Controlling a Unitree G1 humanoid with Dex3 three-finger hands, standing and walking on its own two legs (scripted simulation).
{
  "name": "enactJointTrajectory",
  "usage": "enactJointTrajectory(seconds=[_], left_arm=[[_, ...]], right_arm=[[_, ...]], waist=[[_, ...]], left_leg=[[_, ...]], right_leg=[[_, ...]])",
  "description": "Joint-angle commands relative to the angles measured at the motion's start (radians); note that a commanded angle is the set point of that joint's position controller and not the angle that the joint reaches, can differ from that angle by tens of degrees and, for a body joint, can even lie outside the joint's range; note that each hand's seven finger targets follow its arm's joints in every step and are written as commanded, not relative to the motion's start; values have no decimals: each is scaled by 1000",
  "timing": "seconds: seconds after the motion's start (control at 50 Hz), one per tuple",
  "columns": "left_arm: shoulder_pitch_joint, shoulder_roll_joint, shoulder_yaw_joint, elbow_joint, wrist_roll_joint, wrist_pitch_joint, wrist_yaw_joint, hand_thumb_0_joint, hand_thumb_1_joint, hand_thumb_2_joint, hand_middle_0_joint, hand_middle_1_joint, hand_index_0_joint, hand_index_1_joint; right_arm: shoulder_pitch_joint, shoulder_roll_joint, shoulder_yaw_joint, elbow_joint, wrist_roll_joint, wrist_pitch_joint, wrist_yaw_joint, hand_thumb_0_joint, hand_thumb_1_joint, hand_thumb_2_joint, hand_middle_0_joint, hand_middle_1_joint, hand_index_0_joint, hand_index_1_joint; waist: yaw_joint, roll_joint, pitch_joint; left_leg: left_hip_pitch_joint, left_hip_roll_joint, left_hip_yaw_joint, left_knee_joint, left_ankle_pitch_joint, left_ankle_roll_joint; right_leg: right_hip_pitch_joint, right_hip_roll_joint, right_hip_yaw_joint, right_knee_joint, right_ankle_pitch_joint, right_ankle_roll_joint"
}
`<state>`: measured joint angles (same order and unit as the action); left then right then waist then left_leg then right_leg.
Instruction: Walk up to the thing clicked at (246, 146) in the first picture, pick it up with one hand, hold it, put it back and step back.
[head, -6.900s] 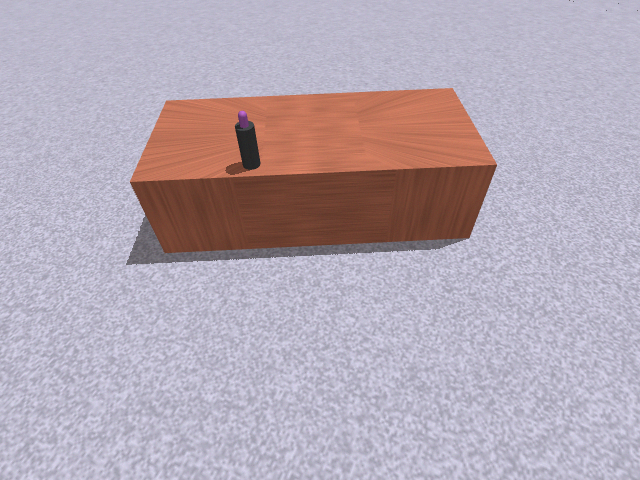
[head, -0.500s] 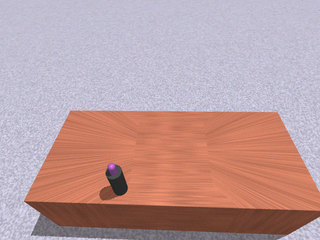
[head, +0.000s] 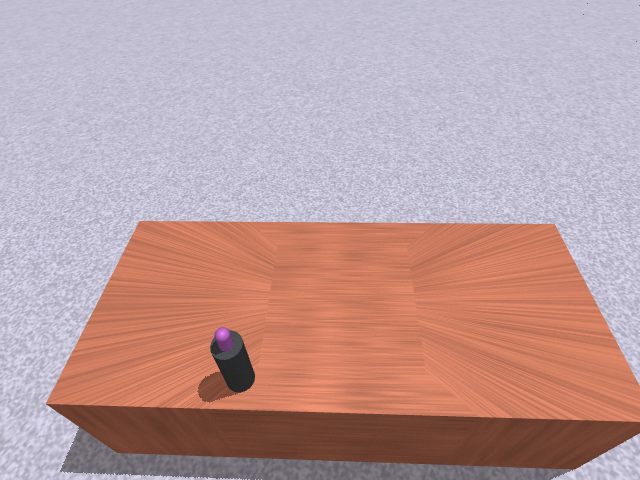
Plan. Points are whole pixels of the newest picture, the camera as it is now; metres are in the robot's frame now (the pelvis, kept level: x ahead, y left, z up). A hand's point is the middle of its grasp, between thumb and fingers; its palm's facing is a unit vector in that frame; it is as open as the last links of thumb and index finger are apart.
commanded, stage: stand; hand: left
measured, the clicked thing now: (231, 357) +0.43 +0.24 -0.29
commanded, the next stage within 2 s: go down in 0.04 s
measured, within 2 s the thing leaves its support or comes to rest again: neither
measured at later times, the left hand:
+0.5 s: hand out of the picture +0.16 +0.27 -0.15, palm faces +0.03 -0.93 -0.36, open 13.6 cm
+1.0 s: hand out of the picture +0.16 +0.28 -0.14, palm faces +0.05 -0.94 -0.33, open 17.1 cm
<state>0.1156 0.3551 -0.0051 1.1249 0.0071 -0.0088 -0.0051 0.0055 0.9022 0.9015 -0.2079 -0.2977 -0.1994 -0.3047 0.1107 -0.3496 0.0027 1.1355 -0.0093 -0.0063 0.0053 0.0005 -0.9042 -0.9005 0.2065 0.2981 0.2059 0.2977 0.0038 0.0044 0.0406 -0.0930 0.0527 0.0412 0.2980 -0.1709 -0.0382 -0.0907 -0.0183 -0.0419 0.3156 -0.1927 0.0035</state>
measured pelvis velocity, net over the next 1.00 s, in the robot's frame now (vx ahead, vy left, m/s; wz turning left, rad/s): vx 0.01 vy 0.03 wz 0.02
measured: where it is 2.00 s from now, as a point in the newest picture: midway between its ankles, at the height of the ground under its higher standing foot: outside the picture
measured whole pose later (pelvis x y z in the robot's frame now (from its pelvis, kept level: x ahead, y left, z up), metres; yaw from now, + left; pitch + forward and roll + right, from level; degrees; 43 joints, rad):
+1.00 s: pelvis +0.01 +0.03 -0.04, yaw +1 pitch +8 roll -2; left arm 0.26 0.33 0.13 0.35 0.04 0.44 -0.06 0.00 -0.46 0.06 -0.08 -0.06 -0.07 -0.07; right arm 0.23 -0.25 0.00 0.62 0.02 -0.13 -0.10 0.01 -0.84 -0.88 0.21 0.30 0.21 0.30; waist -0.02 0.02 -0.08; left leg -0.51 0.04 0.00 0.78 -0.41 0.00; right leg -0.45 -0.04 -0.06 0.71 -0.40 0.04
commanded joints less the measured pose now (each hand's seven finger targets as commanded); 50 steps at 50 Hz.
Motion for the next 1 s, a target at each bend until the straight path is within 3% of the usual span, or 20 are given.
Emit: enactJointTrajectory(seconds=[0.0, 0.1, 0.12, 0.14, 0.16, 0.18, 0.2, 0.22, 0.24, 0.28, 0.3, 0.36, 0.46, 0.54, 0.56, 0.58, 0.62, 0.84, 0.86, 0.98], left_arm=[[-40, 217, 45, -59, 2, -21, 14, 0, 900, 900, -200, -300, -200, -301], [-36, 222, 46, -55, 3, -21, 14, 0, 900, 900, -200, -300, -200, -301], [-40, 225, 48, -56, 3, -20, 14, 0, 820, 820, -120, -220, -120, -221], [-391, 32, 44, -407, -47, -110, 25, 0, 740, 740, -40, -140, -40, -141], [-459, 88, 66, -326, -42, -96, 30, 0, 660, 660, -14, -60, -19, -61], [-261, 216, 143, -175, -14, -57, 36, 0, 580, 580, -11, -50, -18, -39], [-229, 232, 164, -128, 10, -40, 26, 0, 500, 500, -21, -40, -30, -25], [-307, 251, 176, -161, 19, -40, 13, 0, 420, 420, -25, -50, -39, -31], [-299, 283, 207, -175, 43, -42, 9, 0, 340, 340, -12, -46, -22, -31], [-118, 221, 218, -126, 76, 3, -5, 0, 245, 180, -29, -34, -40, -15], [-113, 239, 235, -186, 83, 19, -4, 0, 191, 160, -33, -43, -45, -23], [-77, 187, 215, -278, 85, 103, -3, 0, -2, 109, -49, -36, -58, -19], [-88, 149, 197, -433, 61, 227, -7, 0, -215, 91, -53, -40, -54, -34], [-100, 184, 218, -566, 56, 268, -15, 0, -389, 68, -67, -49, -63, -47], [-43, 155, 207, -518, 55, 284, -21, 0, -379, 55, -67, -41, -62, -39], [-107, 196, 223, -639, 56, 281, -22, 0, -405, 66, -65, -52, -62, -50], [-50, 164, 208, -621, 60, 299, -30, 0, -446, 45, -71, -46, -66, -45], [58, 159, 201, -879, 54, 390, -43, 0, -509, 54, -75, -71, -72, -69], [71, 168, 218, -866, 50, 400, -41, 0, -499, 50, -73, -66, -70, -64], [134, 165, 212, -957, 41, 438, -44, 0, -486, 63, -68, -67, -62, -67]], right_arm=[[-37, -209, -37, -58, -4, -21, -13, 0, -900, -900, 200, 300, 200, 300], [-43, -212, -38, -60, -2, -22, -13, 0, -900, -900, 200, 300, 200, 300], [-44, -213, -39, -60, -2, -23, -14, 0, -980, -980, 198, 304, 198, 304], [-12, -42, 0, -338, 67, -68, -33, 0, -1047, -938, 199, 300, 200, 300], [43, -70, -7, -284, 69, -67, -44, 0, -1047, -944, 199, 300, 199, 300], [79, -112, -32, -286, 72, -56, -55, 0, -1047, -939, 199, 300, 200, 300], [92, -108, -46, -304, 63, -53, -54, 0, -1041, -933, 200, 300, 200, 300], [95, -103, -51, -334, 61, -58, -56, 0, -1030, -929, 200, 300, 200, 300], [98, -103, -67, -364, 50, -63, -59, 0, -1028, -930, 200, 300, 200, 300], [132, -91, -82, -393, 36, -68, -55, 0, -1011, -923, 200, 300, 200, 300], [131, -90, -88, -424, 38, -71, -56, 0, -994, -918, 200, 300, 200, 300], [117, -76, -87, -475, 44, -80, -60, 0, -956, -906, 201, 300, 200, 300], [98, -58, -75, -555, 49, -91, -63, 0, -909, -896, 201, 300, 200, 300], [110, -56, -73, -579, 47, -104, -69, 0, -861, -884, 201, 300, 201, 300], [121, -49, -65, -567, 46, -107, -71, 0, -865, -885, 201, 300, 200, 300], [110, -54, -70, -583, 45, -112, -74, 0, -858, -884, 201, 300, 201, 300], [106, -51, -67, -589, 43, -121, -79, 0, -850, -881, 201, 300, 201, 300], [97, -45, -62, -628, 32, -157, -110, 0, -835, -878, 201, 300, 200, 300], [99, -46, -62, -625, 30, -160, -112, 0, -836, -878, 201, 300, 200, 300], [91, -44, -59, -655, 30, -177, -122, 0, -838, -879, 201, 300, 200, 300]], waist=[[-6, 8, -63], [-3, -12, -61], [-4, -10, -71], [-122, 49, 31], [-88, -16, -22], [-47, -24, -13], [-42, -34, -66], [-34, -45, -90], [-19, -40, -177], [16, 11, -224], [28, 41, -259], [12, 40, -252], [-11, 2, -207], [-14, 20, -221], [-20, 0, -198], [-14, 29, -232], [-26, 25, -209], [-31, 68, -285], [-32, 55, -270], [-30, 71, -280]], left_leg=[[14, 97, -81, -37, 140, 43], [25, 102, -86, -38, 150, 45], [37, 103, -87, -37, 163, 44], [-120, -60, 31, 43, 2, 48], [-110, -57, 20, 53, -6, 55], [-130, -55, 21, 54, -15, 52], [-145, -60, 17, 88, -4, 54], [-157, -60, 15, 111, 5, 57], [-145, -59, 11, 123, 32, 56], [-158, -68, 7, 153, 98, 46], [-151, -72, 8, 153, 130, 42], [-140, -69, 1, 156, 168, 39], [-175, -58, -1, 183, 105, 40], [-187, -53, -8, 220, 123, 38], [-202, -52, -9, 227, 111, 39], [-188, -52, -10, 232, 115, 36], [-204, -48, -17, 253, 120, 34], [-237, -43, -40, 361, 184, 33], [-256, -45, -40, 376, 194, 36], [-304, -37, -59, 420, 200, 32]], right_leg=[[-5, -126, 100, -53, 173, -26], [-10, -124, 93, -48, 170, -23], [-13, -125, 97, -45, 175, -24], [-221, 2, 31, 5, 87, -11], [-162, 2, 15, 9, 56, -4], [-155, 10, 4, 9, 20, -11], [-159, 5, 7, 29, 23, -13], [-167, 8, 8, 52, 30, -12], [-129, 0, 11, 79, 67, -11], [-116, 1, 9, 122, 121, -20], [-99, 2, 11, 124, 146, -23], [-110, 12, 2, 124, 175, -21], [-176, 20, -10, 139, 94, -16], [-202, 20, -13, 180, 111, -11], [-211, 21, -15, 187, 98, -9], [-209, 21, -13, 195, 102, -11], [-236, 23, -19, 215, 100, -10], [-289, 24, -25, 309, 139, -5], [-294, 22, -25, 313, 149, -2], [-342, 26, -34, 362, 121, -4]])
